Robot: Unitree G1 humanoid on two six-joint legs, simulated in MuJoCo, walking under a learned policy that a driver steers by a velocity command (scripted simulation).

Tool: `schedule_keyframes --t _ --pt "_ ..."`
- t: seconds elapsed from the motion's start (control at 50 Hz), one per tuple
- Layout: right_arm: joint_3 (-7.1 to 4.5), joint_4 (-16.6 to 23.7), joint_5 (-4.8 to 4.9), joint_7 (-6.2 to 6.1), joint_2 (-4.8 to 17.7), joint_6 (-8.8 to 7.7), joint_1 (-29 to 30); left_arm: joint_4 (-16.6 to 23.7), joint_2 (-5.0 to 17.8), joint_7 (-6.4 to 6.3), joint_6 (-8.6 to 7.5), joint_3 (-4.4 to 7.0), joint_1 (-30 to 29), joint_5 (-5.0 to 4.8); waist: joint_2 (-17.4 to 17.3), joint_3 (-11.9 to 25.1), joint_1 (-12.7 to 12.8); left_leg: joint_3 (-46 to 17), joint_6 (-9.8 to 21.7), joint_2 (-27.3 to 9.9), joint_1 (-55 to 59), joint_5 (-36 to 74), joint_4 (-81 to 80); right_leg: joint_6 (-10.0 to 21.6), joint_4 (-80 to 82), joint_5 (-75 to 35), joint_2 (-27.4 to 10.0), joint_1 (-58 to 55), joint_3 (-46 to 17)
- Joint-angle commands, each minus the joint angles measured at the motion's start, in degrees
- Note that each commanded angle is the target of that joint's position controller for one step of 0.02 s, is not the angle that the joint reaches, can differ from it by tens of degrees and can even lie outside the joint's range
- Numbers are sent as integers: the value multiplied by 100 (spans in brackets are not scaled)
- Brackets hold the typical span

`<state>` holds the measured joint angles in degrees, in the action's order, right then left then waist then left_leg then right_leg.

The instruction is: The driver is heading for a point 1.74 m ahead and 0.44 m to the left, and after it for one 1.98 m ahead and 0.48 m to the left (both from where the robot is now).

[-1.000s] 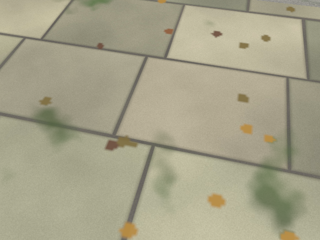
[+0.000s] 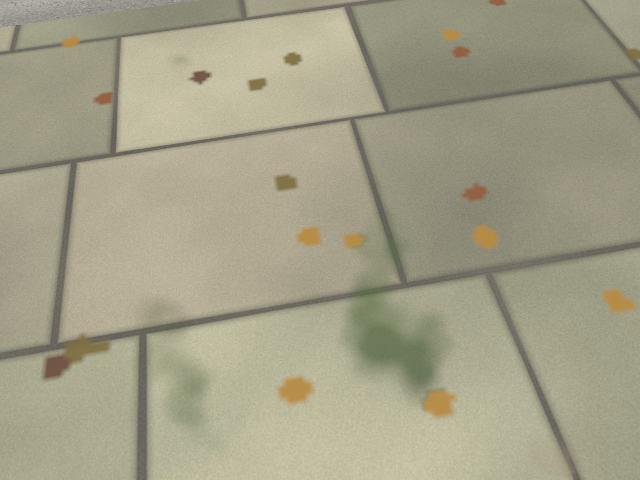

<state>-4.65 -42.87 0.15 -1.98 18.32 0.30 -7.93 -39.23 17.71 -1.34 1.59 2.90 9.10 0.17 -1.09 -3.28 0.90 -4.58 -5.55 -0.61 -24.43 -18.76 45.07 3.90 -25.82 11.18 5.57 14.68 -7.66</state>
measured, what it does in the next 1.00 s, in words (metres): steps on the spot, turning left: left foot, then left foot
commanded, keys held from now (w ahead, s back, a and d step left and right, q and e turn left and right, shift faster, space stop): q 0.82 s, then e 0.16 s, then w+e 0.02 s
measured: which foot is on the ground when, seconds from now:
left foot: up 0.00-0.08, down 0.10-0.34, up 0.36-0.62, down 0.64-1.00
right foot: down 0.00-0.64, up 0.66-1.00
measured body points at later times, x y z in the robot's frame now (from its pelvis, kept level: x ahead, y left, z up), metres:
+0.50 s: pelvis +0.01 +0.03 -0.01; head +0.05 +0.04 +0.44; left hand +0.06 +0.34 -0.11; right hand +0.23 -0.21 -0.10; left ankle -0.02 +0.15 -0.69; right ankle +0.02 -0.08 -0.74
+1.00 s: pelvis +0.01 +0.09 +0.00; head +0.03 +0.12 +0.45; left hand +0.02 +0.40 -0.12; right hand +0.28 -0.08 -0.08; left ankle -0.01 +0.17 -0.74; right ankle +0.09 -0.05 -0.72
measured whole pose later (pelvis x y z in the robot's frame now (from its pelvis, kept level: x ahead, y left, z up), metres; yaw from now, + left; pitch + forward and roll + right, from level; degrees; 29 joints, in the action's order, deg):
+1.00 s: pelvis +0.01 +0.09 +0.00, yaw +25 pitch +0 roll -1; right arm -1.5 -37.0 -1.2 -0.7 15.7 0.7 -8.3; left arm -42.9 17.5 -1.1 1.4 3.5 9.9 -0.3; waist 1.7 -2.5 0.0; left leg -4.5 3.4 4.8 -14.2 -12.5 26.7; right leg -4.9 -41.8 19.1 -2.4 21.2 -2.7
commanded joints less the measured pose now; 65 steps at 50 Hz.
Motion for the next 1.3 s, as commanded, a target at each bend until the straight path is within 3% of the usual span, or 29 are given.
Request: schedule_keyframes --t 0.02,0.08,0.12,0.14,0.18,0.22,0.32,0.36,0.38,0.4,0.44,0.5,0.58,0.62,0.64,0.66,0.68,0.7,0.76,0.88,0.96,1.06,1.1,1.12,1.14,1.16,1.18,1.24,1.3 --pt "-13 324 8 72 335 -111 79 246 574 33 -62 75 -139 87 876 649 126 117 52 -177 651 44 -596 887 673 -525 -1503 -226 -1210" --pt "57 236 -36 144 272 -180 -72 9 423 97 -114 -45 -82 90 613 475 -89 181 277 -125 1608 1270 -2304 522 531 -378 -1287 18 -965" --pt "-60 389 -70 97 1034 -183 62 -83 641 110 -224 21 432 218 -252 515 352 -605 686 -758 1803 3018 -1996 46 64 218 -660 99 -427" --pt "-99 328 -16 124 1076 -164 116 -75 612 74 -233 32 309 183 -630 526 322 -743 975 -745 1324 2265 -2084 -167 -34 327 -365 -156 62" --pt "-33 352 1 158 807 -176 111 -13 691 -25 -173 88 -92 117 -711 439 117 -1097 1076 -769 909 1621 -2372 -271 -370 242 -338 -392 296" --pt "-41 390 30 158 835 -202 96 27 619 -74 -75 117 -49 84 -848 405 107 -1274 1089 -744 844 1674 -2299 -222 -465 146 -350 -372 351" --pt "-53 615 104 50 740 -84 42 48 606 -36 -77 246 153 36 -50 574 20 -1015 875 -233 424 1450 -1444 72 -54 -214 -767 -638 68" --pt "-15 702 84 58 588 -21 -84 38 836 -26 -83 321 285 65 839 540 -10 -299 511 249 -229 533 -417 737 509 -1074 -1834 -991 -940" --pt "-39 730 60 82 613 7 -132 104 803 -52 -111 304 161 84 1244 583 -17 -38 400 212 -502 -1105 551 1208 638 -1805 -2527 -1018 -1429" --pt "-117 767 73 110 786 30 -58 165 735 -79 -149 261 157 107 980 523 46 -82 314 60 -787 -1727 1623 1520 690 -2481 -2890 -974 -1603" --pt "-114 755 129 146 645 120 -93 194 785 -103 -194 274 -154 14 463 334 -128 -131 239 -224 -984 -1372 1725 1239 645 -2482 -2601 -952 -873" --pt "20 881 126 233 378 141 123 116 973 -111 -112 345 -121 -7 717 437 55 346 129 -254 -530 -692 811 966 571 -2768 -2114 -1060 78" --pt "-25 1008 167 371 512 169 -5 56 1108 -62 -18 397 -18 -122 943 735 51 822 288 -15 415 -47 -709 742 186 -2707 -2123 -1123 564" --pt "-135 911 102 320 664 211 -430 -34 971 -21 -80 359 95 -216 724 811 -175 882 596 229 1408 998 -1897 282 -556 -1878 -1911 -630 951" --pt "-279 937 109 231 1088 222 -676 -89 766 23 -142 304 370 -58 -163 891 -201 -76 923 -312 2387 2591 -2185 -230 -1668 -567 -1524 358 1401" --pt "-360 1178 11 149 1737 194 -702 214 372 48 -161 146 215 294 -1702 938 -71 -2421 1986 -2003 2983 4985 -2097 -786 -3366 2887 -696 2040 1395" --pt "-292 1187 -182 246 1493 58 -905 334 678 6 -170 235 -251 111 -1003 1438 -562 -2841 2791 -2340 2581 4361 -2406 -815 -4263 3086 -515 2175 450" --pt "-242 1152 -159 282 1339 -51 -640 332 814 -25 -134 291 -343 -58 -631 985 -387 -2305 2557 -1976 2297 3661 -2502 -760 -4484 2597 -655 2297 327" --pt "-134 1180 55 177 987 -54 -9 164 856 -123 -71 356 -165 38 -434 619 -50 -1510 1887 -1203 1671 2832 -2531 -803 -4049 1399 -762 1995 269" --pt "-17 1129 -31 43 701 -10 -53 51 501 -65 -82 232 -48 -26 -575 918 -99 -1202 1851 -993 1823 2496 -2527 -969 -2790 798 -718 1437 380" --pt "136 900 -164 109 419 -25 -57 43 345 28 -97 127 -150 -40 -743 722 -253 -1021 1818 -912 1235 1527 -2648 -899 -1604 794 -879 384 515" --pt "97 656 -96 172 726 -63 -176 -31 451 63 -210 99 113 -88 -589 237 -180 -1236 1528 -763 670 -1896 -2835 -461 -429 765 -503 -310 979" --pt "154 726 -100 151 522 -158 9 -76 523 48 -325 78 499 -137 -212 50 -56 -1057 1336 -579 349 -1892 -2125 14 -214 1021 -905 -379 325" --pt "165 913 -81 144 367 -237 115 -232 896 66 -377 203 724 -155 684 -41 -155 -122 1031 82 21 -1672 -1477 458 209 1975 -1197 -199 -521" --pt "140 991 -33 138 363 -361 381 -279 995 111 -447 260 1099 -164 1280 -172 78 551 742 459 -471 -1124 -325 926 1040 2610 -1803 -471 -1801" --pt "103 1120 89 150 407 -477 630 -332 1014 131 -488 253 1325 -89 1619 -395 220 436 709 495 -1231 -1276 121 1270 1527 2508 -2338 -839 -2898" --pt "58 1154 151 176 492 -554 789 -344 959 118 -537 252 1474 -42 1445 -459 330 143 700 341 -1736 -1653 717 1384 1583 2170 -2487 -1188 -3129" --pt "58 1148 93 350 374 -720 835 -284 846 36 -540 261 1442 -166 838 -114 282 63 709 25 -2135 -762 514 1054 1357 918 -2095 -1948 -2271" --pt "144 1122 31 478 41 -748 931 -135 808 -39 -374 283 1266 -187 934 118 281 437 483 272 -861 41 -567 794 1259 282 -1482 -1228 -1335"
